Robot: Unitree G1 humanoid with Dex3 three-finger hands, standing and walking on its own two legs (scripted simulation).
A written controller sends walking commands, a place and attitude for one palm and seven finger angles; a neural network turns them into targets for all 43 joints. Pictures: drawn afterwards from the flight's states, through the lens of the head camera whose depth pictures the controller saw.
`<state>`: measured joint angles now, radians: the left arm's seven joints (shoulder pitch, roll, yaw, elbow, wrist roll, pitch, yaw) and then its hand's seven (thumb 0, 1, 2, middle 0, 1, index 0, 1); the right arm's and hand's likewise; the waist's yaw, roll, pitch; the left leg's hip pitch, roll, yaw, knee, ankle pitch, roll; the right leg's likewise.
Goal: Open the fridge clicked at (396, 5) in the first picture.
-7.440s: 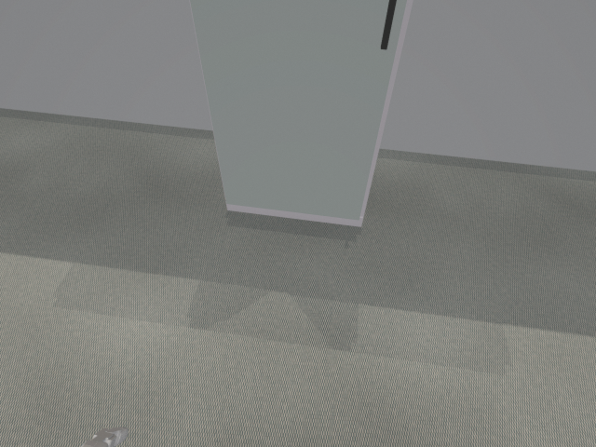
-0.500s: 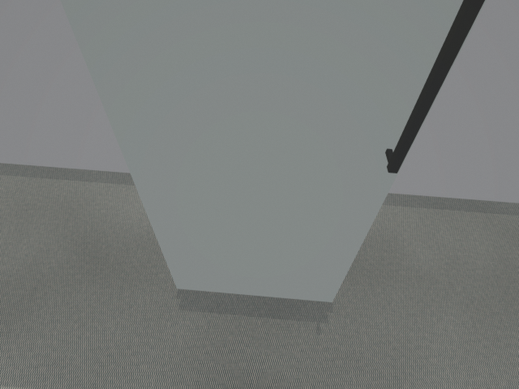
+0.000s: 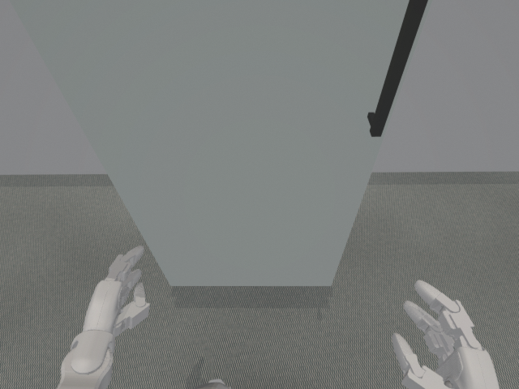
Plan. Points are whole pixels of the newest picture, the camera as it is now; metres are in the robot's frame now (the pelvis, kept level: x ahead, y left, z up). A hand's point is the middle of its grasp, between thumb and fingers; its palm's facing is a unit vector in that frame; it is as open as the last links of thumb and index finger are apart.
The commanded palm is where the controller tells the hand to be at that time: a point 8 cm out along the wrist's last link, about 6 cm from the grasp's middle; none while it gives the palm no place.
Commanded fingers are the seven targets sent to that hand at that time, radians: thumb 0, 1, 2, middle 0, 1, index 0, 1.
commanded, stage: raise the hand to about handle height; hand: right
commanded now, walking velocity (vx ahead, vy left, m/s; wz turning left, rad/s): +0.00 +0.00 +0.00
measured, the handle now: (412, 0) +0.53 -0.20 +0.32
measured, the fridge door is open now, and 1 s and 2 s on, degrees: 0 0 0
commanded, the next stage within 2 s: move the hooked fingers beside the handle in 1.62 s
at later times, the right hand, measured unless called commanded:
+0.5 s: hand (472, 273) +0.24 -0.24 +0.13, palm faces +0.06 +0.99 -0.08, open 11.9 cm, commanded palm +0.20 -0.29 +0.15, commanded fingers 0.00 0.27 -0.40 0.28 1.05 0.28 1.05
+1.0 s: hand out of the picture +0.28 -0.30 +0.23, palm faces +0.12 +0.99 -0.09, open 13.9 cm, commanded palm +0.24 -0.33 +0.24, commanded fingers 0.00 0.50 -0.30 0.30 1.20 0.30 1.20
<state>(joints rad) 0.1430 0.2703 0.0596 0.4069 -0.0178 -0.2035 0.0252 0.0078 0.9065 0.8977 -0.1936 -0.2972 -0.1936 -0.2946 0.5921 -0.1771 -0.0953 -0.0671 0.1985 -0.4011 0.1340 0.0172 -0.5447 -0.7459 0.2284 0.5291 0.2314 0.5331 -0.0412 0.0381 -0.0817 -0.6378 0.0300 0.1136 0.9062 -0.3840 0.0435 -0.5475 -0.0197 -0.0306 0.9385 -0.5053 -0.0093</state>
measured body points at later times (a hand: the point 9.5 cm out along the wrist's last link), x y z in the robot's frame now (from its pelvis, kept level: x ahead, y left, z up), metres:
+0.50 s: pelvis +0.02 -0.03 +0.03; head +0.03 -0.02 +0.48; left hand +0.18 +0.22 -0.05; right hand +0.23 -0.30 +0.14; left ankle +0.05 +0.10 -0.69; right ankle -0.02 -0.11 -0.69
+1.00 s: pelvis +0.02 -0.02 +0.05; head +0.00 -0.01 +0.50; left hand +0.22 +0.18 -0.01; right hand +0.26 -0.35 +0.23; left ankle +0.05 +0.10 -0.69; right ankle -0.02 -0.11 -0.69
